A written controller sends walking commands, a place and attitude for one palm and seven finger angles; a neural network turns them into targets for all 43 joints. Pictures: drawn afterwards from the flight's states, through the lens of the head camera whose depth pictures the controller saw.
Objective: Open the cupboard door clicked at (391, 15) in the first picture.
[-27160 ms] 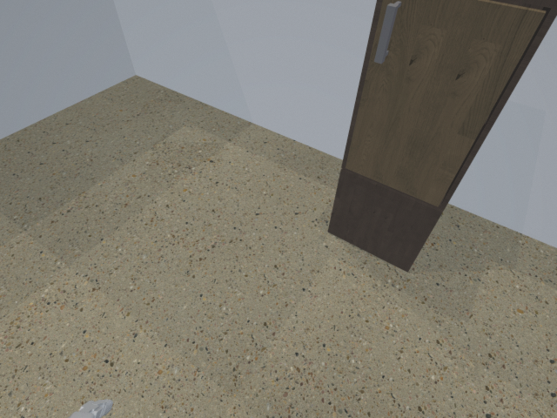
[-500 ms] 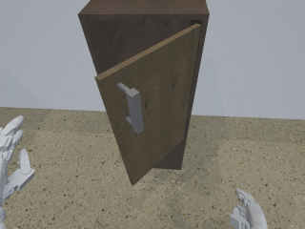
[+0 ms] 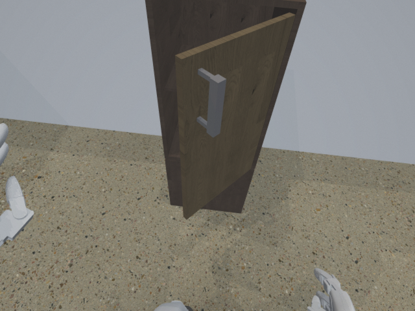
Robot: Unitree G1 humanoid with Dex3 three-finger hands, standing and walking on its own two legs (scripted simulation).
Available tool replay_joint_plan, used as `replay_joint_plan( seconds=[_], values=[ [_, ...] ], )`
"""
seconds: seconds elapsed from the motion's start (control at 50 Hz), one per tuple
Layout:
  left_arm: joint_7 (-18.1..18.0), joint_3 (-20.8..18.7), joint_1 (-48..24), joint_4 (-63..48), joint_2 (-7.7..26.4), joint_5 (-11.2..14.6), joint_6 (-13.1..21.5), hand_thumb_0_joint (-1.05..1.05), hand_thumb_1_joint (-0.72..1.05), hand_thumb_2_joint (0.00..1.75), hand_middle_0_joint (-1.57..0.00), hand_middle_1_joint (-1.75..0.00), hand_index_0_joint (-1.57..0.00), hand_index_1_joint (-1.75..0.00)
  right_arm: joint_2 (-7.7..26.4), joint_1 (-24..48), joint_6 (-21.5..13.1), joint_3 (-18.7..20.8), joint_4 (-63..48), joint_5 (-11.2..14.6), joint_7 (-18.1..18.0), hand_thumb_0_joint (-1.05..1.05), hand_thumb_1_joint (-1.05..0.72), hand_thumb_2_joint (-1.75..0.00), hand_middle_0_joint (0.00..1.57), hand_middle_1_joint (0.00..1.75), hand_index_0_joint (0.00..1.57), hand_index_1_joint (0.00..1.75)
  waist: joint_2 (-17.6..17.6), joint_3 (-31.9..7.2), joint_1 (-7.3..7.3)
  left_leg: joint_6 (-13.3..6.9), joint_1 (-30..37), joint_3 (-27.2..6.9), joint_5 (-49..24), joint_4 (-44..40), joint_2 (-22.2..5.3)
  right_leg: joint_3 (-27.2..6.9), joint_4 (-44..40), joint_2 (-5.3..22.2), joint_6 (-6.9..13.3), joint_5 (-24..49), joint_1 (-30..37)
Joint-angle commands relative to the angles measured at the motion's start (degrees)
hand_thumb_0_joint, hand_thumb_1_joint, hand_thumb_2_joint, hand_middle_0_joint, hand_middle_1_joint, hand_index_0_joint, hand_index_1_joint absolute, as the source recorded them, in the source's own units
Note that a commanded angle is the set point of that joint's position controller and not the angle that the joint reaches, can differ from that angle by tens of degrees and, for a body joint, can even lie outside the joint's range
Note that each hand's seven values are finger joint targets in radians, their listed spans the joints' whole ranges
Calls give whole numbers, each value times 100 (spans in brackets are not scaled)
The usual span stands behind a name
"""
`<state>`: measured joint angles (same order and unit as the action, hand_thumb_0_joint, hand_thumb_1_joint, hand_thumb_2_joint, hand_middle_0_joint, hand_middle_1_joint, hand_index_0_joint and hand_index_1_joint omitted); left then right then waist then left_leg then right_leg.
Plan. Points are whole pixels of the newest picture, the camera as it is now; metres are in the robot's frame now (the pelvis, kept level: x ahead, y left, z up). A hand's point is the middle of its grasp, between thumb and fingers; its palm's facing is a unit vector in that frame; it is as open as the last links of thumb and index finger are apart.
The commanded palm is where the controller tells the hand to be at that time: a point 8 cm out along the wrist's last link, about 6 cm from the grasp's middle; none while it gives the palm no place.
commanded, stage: step back with the hand held close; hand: left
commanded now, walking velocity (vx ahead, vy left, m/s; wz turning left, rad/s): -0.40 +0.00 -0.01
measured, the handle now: (208, 103) +0.47 +0.04 +0.16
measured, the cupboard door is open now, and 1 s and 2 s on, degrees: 49 49 49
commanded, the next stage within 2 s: stop stepping back and stand still in 0.20 s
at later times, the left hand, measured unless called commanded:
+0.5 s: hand out of the picture +0.11 +0.26 +0.18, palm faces +0.39 -0.83 -0.41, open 7.4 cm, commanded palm +0.04 +0.30 +0.19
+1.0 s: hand out of the picture +0.02 +0.26 +0.18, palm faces +0.43 -0.80 -0.43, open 7.4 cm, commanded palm -0.04 +0.29 +0.19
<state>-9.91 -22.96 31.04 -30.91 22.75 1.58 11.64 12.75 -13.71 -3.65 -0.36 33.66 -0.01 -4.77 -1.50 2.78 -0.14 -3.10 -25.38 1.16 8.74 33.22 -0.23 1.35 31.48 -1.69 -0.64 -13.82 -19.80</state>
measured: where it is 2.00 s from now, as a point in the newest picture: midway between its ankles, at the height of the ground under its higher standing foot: outside the picture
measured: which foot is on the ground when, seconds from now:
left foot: down 0.00-0.24, up 0.26-0.42, down 0.44-0.74, up 0.76-1.00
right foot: down 0.00-0.00, up 0.02-0.22, down 0.24-0.50, up 0.52-0.72, down 0.74-1.00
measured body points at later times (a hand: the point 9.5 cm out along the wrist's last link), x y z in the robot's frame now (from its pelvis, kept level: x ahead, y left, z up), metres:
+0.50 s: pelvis -0.11 +0.01 +0.01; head -0.11 +0.03 +0.46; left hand +0.08 +0.30 +0.20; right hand +0.06 -0.24 -0.05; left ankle -0.08 +0.09 -0.73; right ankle -0.15 -0.11 -0.72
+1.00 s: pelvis -0.18 +0.00 +0.02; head -0.21 -0.01 +0.47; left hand -0.01 +0.30 +0.20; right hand -0.08 -0.27 -0.08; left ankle -0.14 +0.14 -0.69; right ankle -0.22 -0.08 -0.73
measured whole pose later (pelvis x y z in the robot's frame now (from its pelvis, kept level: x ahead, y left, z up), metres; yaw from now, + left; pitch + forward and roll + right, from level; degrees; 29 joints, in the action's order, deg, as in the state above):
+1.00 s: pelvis -0.18 +0.00 +0.02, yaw -2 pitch -1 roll +2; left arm -9.0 -21.8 28.7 -19.8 21.5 1.1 13.4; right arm 13.5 -17.7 -6.4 1.5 40.9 -0.4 -4.9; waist 0.9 -2.8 0.3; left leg -0.7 -23.5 3.2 17.2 44.4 -2.4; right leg 3.0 24.6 -0.9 3.7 -16.2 -7.9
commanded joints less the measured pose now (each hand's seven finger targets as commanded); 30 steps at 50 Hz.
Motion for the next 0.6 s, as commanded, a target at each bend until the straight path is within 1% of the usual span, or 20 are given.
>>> replay_joint_plan(
  seconds=[0.0,0.08,0.16,0.18,0.2,0.22,0.24,0.26,0.28,0.3,0.34,0.38,0.4,0.42,0.44,0.46,0.5,0.52,0.56,0.58],
  values=[
    [-93,-1001,-305,-1210,1140,-63,481,0,90,90,-20,-30,-20,-30,768,607,-492,338,-926,-34,-92,0,-90,-90,20,30,20,30,-1437,-900,-74,-331,-1391,-1760,3265,-2656,-1520,-61,1696,-291,-3,-763,1839],
    [-50,-941,84,-728,1057,92,414,0,90,90,-20,-30,-20,-30,652,638,-526,379,-789,-6,40,0,-90,-90,20,30,20,30,-1036,-772,-55,-254,-977,-1331,2724,-2646,-1485,67,1835,-396,114,-1439,1352],
    [9,-688,-90,-861,1001,277,413,0,90,90,-20,-30,-20,-30,596,832,-562,330,-633,0,145,0,-90,-90,20,30,20,30,-877,-711,-52,203,-42,-800,2038,-2214,-1209,27,-318,-228,258,-1588,1017],
    [28,-662,-213,-922,1050,284,443,0,90,90,-20,-30,-20,-30,555,804,-527,329,-592,1,177,0,-90,-90,20,30,20,30,-336,-749,-33,367,369,-533,1626,-1408,-926,-574,-1214,198,388,-1503,595],
    [13,-673,-380,-1001,1210,230,487,0,90,90,-20,-30,-20,-30,473,757,-472,335,-509,27,202,0,-90,-90,20,30,20,30,784,-759,-13,525,956,-200,1078,210,-444,-2236,-2120,1204,699,-1484,-408],
    [-62,-779,-675,-1148,1426,171,514,0,90,90,-20,-30,-20,-30,496,819,-450,344,-356,12,214,0,-90,-90,20,30,20,30,1193,-654,-130,622,922,-149,1381,1797,5,-3077,-2464,2195,1057,-299,-1092],
    [-112,-748,-1019,-1278,1516,81,612,0,90,90,-20,-30,-20,-30,458,978,-510,247,-413,-65,209,0,-90,-90,20,30,20,30,989,-603,-166,612,213,-188,1903,2421,152,-2345,-1926,2230,1070,1945,-371],
    [-45,-592,-929,-1042,1318,44,555,0,90,90,-20,-30,-20,-30,477,940,-550,291,-438,56,176,0,-90,-90,20,30,20,30,1424,-937,-116,509,-182,-318,1817,2577,216,-1725,-1213,1790,616,3999,451],
    [16,-699,-824,-1071,1417,11,430,0,90,90,-20,-30,-20,-30,451,970,-495,261,-583,68,126,0,-90,-90,20,30,20,30,1534,-1046,-83,507,-380,-146,1654,2326,155,-1282,-721,1518,384,5290,1085],
    [23,-766,-789,-1093,1403,9,327,0,90,90,-20,-30,-20,-30,405,1023,-425,184,-682,69,63,0,-90,-90,20,30,20,30,1309,-1064,-67,481,-268,12,1477,1963,115,-1087,-485,1453,487,5475,1364],
    [7,-778,-732,-1001,1324,54,277,0,90,90,-20,-30,-20,-30,354,1034,-399,78,-667,82,-23,0,-90,-90,20,30,20,30,459,-950,-17,371,280,166,938,790,159,-993,-356,1318,635,4801,1313],
    [-7,-789,-479,-941,1212,96,242,0,90,90,-20,-30,-20,-30,449,764,-437,100,-620,70,-57,0,-90,-90,20,30,20,30,-172,-1120,65,293,1430,186,-394,-667,133,-771,-192,934,367,3815,1064],
    [-35,-741,-461,-1093,1153,126,256,0,90,90,-20,-30,-20,-30,565,671,-482,143,-653,92,-44,0,-90,-90,20,30,20,30,-548,-1312,43,191,1911,-179,-1698,-1144,-329,-622,61,587,180,2819,1021],
    [-41,-832,-212,-1084,1259,116,275,0,90,90,-20,-30,-20,-30,674,600,-549,232,-684,109,-21,0,-90,-90,20,30,20,30,-828,-1389,-58,37,2505,-717,-2950,-971,-948,-514,169,303,48,952,501],
    [-10,-724,-198,-1034,1094,126,312,0,90,90,-20,-30,-20,-30,648,444,-579,233,-704,93,39,0,-90,-90,20,30,20,30,-875,-1382,-45,-99,2649,-958,-3418,-1004,-1239,-480,156,119,10,-507,267],
    [23,-758,-146,-754,1116,138,315,0,90,90,-20,-30,-20,-30,708,468,-608,268,-715,134,92,0,-90,-90,20,30,20,30,-515,-1180,-41,-107,2473,-904,-2970,-1109,-1249,-471,50,-3,-12,-897,219],
    [61,-948,70,-871,1267,191,250,0,90,90,-20,-30,-20,-30,578,530,-594,206,-706,-30,75,0,-90,-90,20,30,20,30,-1274,-901,67,-30,1729,-1524,-2226,-1758,-1327,-183,584,-45,-61,-1076,260],
    [84,-1034,-48,-944,1353,172,294,0,90,90,-20,-30,-20,-30,599,574,-642,221,-670,-79,86,0,-90,-90,20,30,20,30,-1204,-740,44,-40,1297,-1686,-1061,-2096,-1395,-275,862,6,-50,-1171,453],
    [50,-822,138,-852,1085,130,337,0,90,90,-20,-30,-20,-30,605,604,-656,225,-661,-45,104,0,-90,-90,20,30,20,30,-728,-608,63,-262,695,-1444,1130,-2372,-1398,-222,735,31,-24,-1068,781],
    [40,-740,216,-896,1013,117,295,0,90,90,-20,-30,-20,-30,628,642,-651,239,-690,-27,111,0,-90,-90,20,30,20,30,-716,-559,63,-231,493,-1263,1964,-2525,-1268,-18,499,-34,-1,-1035,963]
  ],
)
